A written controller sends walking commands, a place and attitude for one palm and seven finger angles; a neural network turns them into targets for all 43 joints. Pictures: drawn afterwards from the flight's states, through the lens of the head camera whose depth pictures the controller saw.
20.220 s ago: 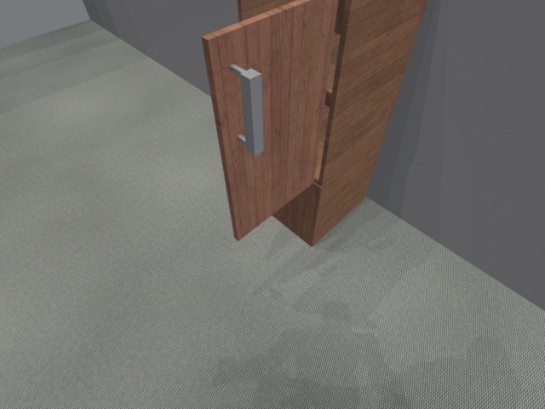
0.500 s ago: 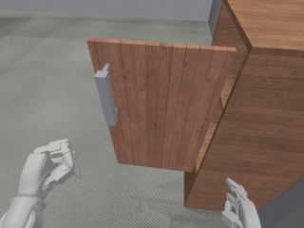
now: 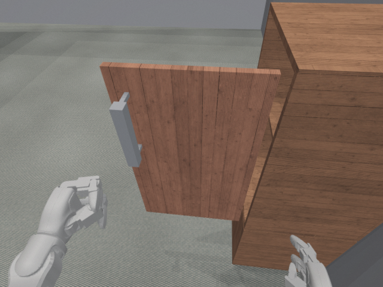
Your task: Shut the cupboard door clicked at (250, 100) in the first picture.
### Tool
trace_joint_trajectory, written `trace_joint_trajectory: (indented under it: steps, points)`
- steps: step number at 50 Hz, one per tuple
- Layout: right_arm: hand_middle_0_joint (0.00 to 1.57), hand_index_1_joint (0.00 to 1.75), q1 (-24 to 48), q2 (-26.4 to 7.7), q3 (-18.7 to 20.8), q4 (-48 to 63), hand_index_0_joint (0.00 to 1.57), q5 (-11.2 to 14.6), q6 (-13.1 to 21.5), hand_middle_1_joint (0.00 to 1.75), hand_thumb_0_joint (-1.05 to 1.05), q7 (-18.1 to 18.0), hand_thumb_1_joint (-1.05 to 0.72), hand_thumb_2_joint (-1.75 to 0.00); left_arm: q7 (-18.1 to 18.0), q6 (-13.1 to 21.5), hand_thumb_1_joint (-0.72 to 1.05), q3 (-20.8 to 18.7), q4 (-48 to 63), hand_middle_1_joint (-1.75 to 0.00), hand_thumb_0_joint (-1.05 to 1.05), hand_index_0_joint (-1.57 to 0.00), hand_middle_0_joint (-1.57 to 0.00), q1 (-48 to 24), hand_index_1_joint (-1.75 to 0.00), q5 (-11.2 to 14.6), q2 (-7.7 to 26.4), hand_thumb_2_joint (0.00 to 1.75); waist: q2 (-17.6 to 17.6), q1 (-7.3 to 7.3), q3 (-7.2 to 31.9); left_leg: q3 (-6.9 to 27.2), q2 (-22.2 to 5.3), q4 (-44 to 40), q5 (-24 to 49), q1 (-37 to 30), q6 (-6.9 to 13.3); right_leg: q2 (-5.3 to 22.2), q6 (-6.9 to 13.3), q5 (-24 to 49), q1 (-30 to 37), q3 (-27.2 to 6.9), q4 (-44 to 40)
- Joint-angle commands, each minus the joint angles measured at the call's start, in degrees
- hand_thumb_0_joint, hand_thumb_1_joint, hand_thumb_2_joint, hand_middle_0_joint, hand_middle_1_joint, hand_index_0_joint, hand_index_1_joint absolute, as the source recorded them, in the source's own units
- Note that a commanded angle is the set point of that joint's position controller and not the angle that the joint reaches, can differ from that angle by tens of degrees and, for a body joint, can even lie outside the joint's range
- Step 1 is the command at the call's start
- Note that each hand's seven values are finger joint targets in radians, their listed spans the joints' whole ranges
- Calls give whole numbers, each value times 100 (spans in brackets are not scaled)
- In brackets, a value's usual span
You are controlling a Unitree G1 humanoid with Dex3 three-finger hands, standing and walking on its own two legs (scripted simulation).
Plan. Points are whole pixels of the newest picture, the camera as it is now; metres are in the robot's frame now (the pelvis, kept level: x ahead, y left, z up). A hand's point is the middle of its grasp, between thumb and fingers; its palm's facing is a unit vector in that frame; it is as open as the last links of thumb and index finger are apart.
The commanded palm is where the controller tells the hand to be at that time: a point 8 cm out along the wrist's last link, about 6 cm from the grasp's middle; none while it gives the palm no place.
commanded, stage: raise the hand and make a fist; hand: left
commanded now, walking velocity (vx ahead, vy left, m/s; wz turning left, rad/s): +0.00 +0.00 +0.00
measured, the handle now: (130, 131) +0.42 +0.18 +0.12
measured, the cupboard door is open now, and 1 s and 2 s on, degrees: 90 90 89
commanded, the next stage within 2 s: bring the fist close to the handle in 0.14 s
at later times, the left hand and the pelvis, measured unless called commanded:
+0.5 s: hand (102, 191) +0.25 +0.18 +0.13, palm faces +0.02 -1.00 -0.08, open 3.1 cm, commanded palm +0.23 +0.23 +0.12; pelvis -0.01 -0.01 +0.00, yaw +1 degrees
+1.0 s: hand (126, 175) +0.30 +0.15 +0.11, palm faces -0.04 -1.00 -0.05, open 3.1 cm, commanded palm +0.27 +0.20 +0.12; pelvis +0.01 +0.00 +0.00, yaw -1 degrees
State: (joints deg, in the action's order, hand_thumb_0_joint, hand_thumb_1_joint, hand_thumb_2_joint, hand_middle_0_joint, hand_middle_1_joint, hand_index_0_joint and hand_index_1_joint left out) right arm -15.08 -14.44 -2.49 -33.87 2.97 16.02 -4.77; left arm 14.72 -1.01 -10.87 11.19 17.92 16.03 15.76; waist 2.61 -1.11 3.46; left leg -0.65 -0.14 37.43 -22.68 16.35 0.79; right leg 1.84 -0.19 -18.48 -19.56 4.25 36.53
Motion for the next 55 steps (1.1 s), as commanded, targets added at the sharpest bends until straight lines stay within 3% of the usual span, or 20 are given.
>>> trace_joint_trajectory:
  steps: [1, 3, 8, 9, 14, 18, 19, 20, 22, 25, 28, 29, 33, 34, 38, 41, 46, 50, 54, 55]
  points:
    - [20, 30, 642, -506, 192, 920, 20, -23, 434, 30, 0, 10, -90, -90, -346, 1003, 90, -898, 1805, -150, 0, -130, -130, -1244, -150, 107, 1080, 90, 135, -108, 884, 142, -1, -520, 1974, -171, 0, -85, 75, 1583, 650, 0, -336]
    - [20, 30, 624, -523, 195, 820, 20, -2, 458, 30, 0, 22, -90, -90, -345, 1098, 90, -704, 1570, -150, 0, -130, -130, -1148, -150, 112, 858, 90, 358, -50, 692, 105, 2, -501, 1793, -157, -20, -86, 78, 1452, 498, -7, -383]
    - [20, 30, 629, -647, 243, 823, 20, 76, 436, 30, 0, -22, -90, -90, 6, 621, 90, -261, 806, -150, 0, -130, -130, -759, -150, 116, 589, 90, -127, 2, 113, 107, -3, -580, 1238, 170, 34, -62, 48, 970, 346, -78, -634]
    - [20, 30, 628, -692, 259, 838, 20, 72, 430, 30, 0, -33, -90, -90, 46, 524, 90, -379, 739, -150, 0, -130, -130, -686, -150, 127, 723, 90, -375, -15, 220, 111, -2, -539, 1264, 205, 57, -46, 30, 998, 445, -143, -661]
    - [20, 30, 764, -630, 221, 948, 20, 17, 431, 30, 0, -61, -90, -90, -119, 663, 90, -672, 1519, -150, 0, -130, -130, -1366, -150, 115, 1083, 90, -288, -49, 682, 114, 12, -533, 1383, -5, 80, -44, -5, 988, 567, -133, -572]
    - [20, 30, 723, -573, 188, 737, 20, -3, 451, 30, 0, -56, -90, -90, -355, 1004, 90, -634, 1237, -150, 0, -130, -130, -1958, -150, 105, 907, 90, -91, 47, 573, 154, 6, -554, 1282, -84, 38, -72, 15, 815, 353, -73, -533]
    - [20, 30, 688, -615, 202, 673, 20, 0, 436, 30, 0, -58, -90, -90, -382, 1015, 90, -744, 1003, -150, 0, -130, -130, -1979, -150, 89, 1063, 90, -300, 63, 505, 158, -13, -531, 1250, -15, 54, -80, 15, 757, 356, -109, -566]
    - [20, 30, 732, -589, 196, 670, 20, 13, 432, 30, 0, -50, -90, -90, -338, 1009, 90, -527, 862, -150, 0, -130, -130, -1985, -150, 69, 840, 90, -135, 70, 458, 134, 2, -563, 1178, -13, 47, -61, 25, 685, 324, -125, -589]
    - [20, 30, 700, -614, 204, 658, 20, 46, 420, 30, 0, -58, -90, -90, -235, 879, 90, -323, 537, -150, 0, -130, -130, -2001, -150, 34, 730, 90, 65, 60, 375, 114, 11, -596, 1122, -1, 34, -45, 42, 701, 292, -131, -607]
    - [20, 30, 682, -666, 223, 698, 20, 82, 346, 30, 0, -75, -90, -90, -61, 560, 90, -252, 49, -150, 0, -130, -130, -1896, -150, 30, 726, 90, -211, 16, 364, 98, 9, -607, 1099, 177, 51, -17, 31, 681, 404, -198, -676]
    - [20, 30, 731, -657, 230, 788, 20, 73, 316, 30, 0, -90, -90, -90, -68, 457, 90, -411, 243, -150, 0, -130, -130, -2226, -150, 35, 909, 90, -165, -41, 692, 111, 13, -615, 1397, 30, 51, -15, 45, 1039, 574, -137, -571]
    - [20, 30, 746, -670, 228, 805, 20, 52, 319, 30, 0, -78, -90, -90, -123, 484, 90, -561, 316, -150, 0, -130, -130, -2201, -150, 67, 1030, 90, -410, -58, 814, 108, -3, -588, 1492, 57, 61, -8, 24, 1136, 686, -156, -566]
    - [20, 30, 743, -567, 225, 812, 20, 4, 365, 30, 0, -20, -90, -90, -369, 809, 90, -506, 790, -150, 0, -130, -130, -2544, -150, 48, 811, 90, -95, -84, 1211, 102, -5, -579, 2010, -258, 13, -44, 52, 1703, 753, -41, -345]
    - [20, 30, 730, -598, 228, 776, 20, -11, 371, 30, 0, 0, -90, -90, -456, 850, 90, -633, 665, -150, 0, -130, -130, -2465, -150, 22, 958, 90, -229, -80, 1143, 90, -24, -550, 1989, -178, 21, -36, 38, 1693, 746, -80, -362]
    - [20, 30, 645, -585, 248, 691, 20, 20, 319, 30, 0, 53, -90, -90, -496, 818, 90, -76, 329, -150, 0, -130, -130, -2535, -150, -145, 461, 90, 60, 29, 747, 71, -30, -618, 1917, -178, -22, -50, 69, 1599, 490, -35, -383]
    - [20, 30, 609, -637, 278, 695, 20, 51, 240, 30, 0, 50, -90, -90, -473, 595, 90, 18, 93, -150, 0, -130, -130, -2566, -150, -209, 490, 90, -176, 66, 637, 64, -43, -643, 1756, -103, 7, -47, 56, 1482, 473, -61, -473]
    - [20, 30, 680, -612, 280, 779, 20, 16, 136, 30, 0, 41, -90, -90, -577, 554, 90, -188, 437, -150, 0, -130, -130, -2912, -150, -217, 658, 90, -353, 15, 1150, 59, -38, -622, 2124, -303, 21, -45, 59, 1849, 761, -59, -399]
    - [20, 30, 698, -527, 253, 734, 20, -26, 146, 30, 0, 84, -90, -90, -755, 771, 90, -78, 634, -150, 0, -130, -130, -3092, -150, -220, 448, 90, -86, 10, 1321, 62, -65, -585, 2444, -477, -18, -58, 75, 2077, 765, -38, -324]
    - [20, 30, 616, -578, 268, 624, 20, -3, 47, 30, 0, 137, -90, -90, -791, 670, 90, 77, 20, -150, 0, -130, -130, -2922, -150, -349, 347, 90, -265, 90, 927, 63, -104, -600, 2462, -338, -47, -65, 79, 2076, 624, -12, -359]
    - [20, 30, 628, -561, 249, 629, 20, 16, 3, 30, 0, 146, -90, -90, -757, 583, 90, 285, -146, -150, 0, -130, -130, -3029, -150, -349, 137, 90, -246, 119, 749, 45, -87, -633, 2267, -275, -39, -63, 76, 1959, 527, -19, -409]
